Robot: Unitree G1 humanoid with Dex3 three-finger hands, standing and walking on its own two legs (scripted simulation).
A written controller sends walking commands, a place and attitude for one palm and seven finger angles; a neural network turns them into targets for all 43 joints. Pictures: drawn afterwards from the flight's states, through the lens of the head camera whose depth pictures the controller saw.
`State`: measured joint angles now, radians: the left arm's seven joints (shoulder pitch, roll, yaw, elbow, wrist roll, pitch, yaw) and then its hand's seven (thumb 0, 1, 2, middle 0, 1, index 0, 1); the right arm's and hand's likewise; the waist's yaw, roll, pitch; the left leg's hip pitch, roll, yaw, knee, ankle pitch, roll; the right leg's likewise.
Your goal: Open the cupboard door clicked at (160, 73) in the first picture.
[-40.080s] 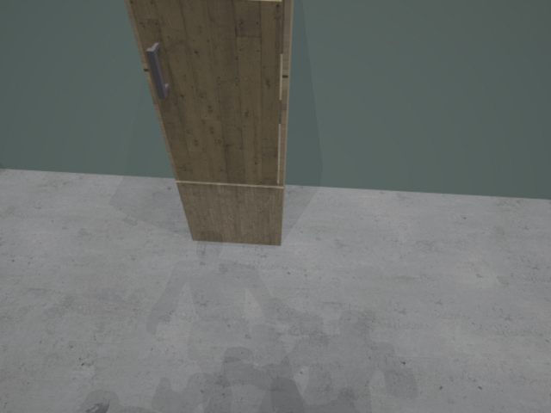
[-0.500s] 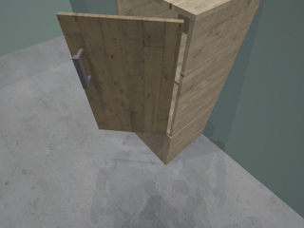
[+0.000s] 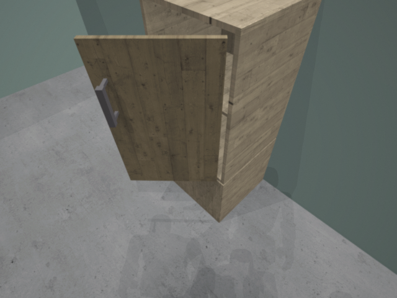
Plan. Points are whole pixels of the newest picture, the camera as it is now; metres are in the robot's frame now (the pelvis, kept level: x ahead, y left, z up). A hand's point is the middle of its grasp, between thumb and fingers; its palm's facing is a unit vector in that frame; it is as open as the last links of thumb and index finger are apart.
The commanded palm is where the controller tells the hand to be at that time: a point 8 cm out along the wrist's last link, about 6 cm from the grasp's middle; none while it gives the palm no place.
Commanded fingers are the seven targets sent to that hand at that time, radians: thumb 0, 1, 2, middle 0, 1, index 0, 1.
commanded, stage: look again from close up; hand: left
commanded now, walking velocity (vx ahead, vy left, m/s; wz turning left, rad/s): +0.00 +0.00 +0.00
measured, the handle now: (108, 103) +0.58 +0.29 +0.06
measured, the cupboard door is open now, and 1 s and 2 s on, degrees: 44 44 44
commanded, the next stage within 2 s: shuffle to correct the standing spot in 0.56 s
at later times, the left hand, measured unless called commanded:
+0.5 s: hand out of the picture +0.01 +0.14 -0.17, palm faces +0.01 -0.98 -0.19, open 7.4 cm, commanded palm none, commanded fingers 0.00 0.90 0.90 -0.20 -0.30 -0.20 -0.30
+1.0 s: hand out of the picture +0.01 +0.17 -0.19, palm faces +0.10 -0.97 -0.20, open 7.4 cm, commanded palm none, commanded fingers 0.00 0.90 0.90 -0.20 -0.30 -0.20 -0.30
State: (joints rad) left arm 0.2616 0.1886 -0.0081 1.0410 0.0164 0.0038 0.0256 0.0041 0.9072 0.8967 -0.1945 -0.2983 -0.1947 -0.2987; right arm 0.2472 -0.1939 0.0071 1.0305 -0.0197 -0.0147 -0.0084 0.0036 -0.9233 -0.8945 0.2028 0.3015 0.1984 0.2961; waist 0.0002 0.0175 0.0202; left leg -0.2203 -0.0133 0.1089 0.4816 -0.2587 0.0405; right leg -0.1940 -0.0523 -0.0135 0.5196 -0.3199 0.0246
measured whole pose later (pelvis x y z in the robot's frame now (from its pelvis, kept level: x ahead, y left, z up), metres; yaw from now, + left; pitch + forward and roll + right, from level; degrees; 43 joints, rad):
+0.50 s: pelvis +0.01 -0.03 +0.00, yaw +0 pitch +0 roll +1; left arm 0.28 0.16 -0.01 1.11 0.01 -0.01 0.03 0.01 0.91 0.90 -0.20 -0.30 -0.20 -0.30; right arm 0.25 -0.15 0.01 1.13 -0.01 -0.02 -0.02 0.01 -0.91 -0.89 0.20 0.30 0.20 0.30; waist 0.00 -0.01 0.03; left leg -0.19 0.03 0.09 0.46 -0.26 0.00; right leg -0.16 -0.01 -0.03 0.48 -0.32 -0.01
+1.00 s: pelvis +0.03 -0.01 -0.01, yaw +1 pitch +0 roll +1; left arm 0.32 0.17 0.04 1.06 0.02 0.01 0.04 0.00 0.91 0.90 -0.20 -0.30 -0.20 -0.30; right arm 0.25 -0.18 -0.02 1.07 -0.02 0.01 -0.01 0.00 -0.91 -0.89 0.20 0.30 0.20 0.30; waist 0.03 -0.04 0.04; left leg -0.22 0.00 0.11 0.56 -0.32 0.02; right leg -0.16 -0.05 -0.03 0.58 -0.40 0.01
